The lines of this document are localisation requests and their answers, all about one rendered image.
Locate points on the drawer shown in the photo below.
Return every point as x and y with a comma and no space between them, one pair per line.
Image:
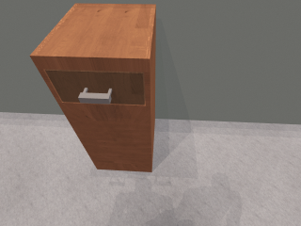
128,88

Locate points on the cabinet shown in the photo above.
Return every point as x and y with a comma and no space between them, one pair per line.
109,38

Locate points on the handle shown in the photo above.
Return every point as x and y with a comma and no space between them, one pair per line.
95,98

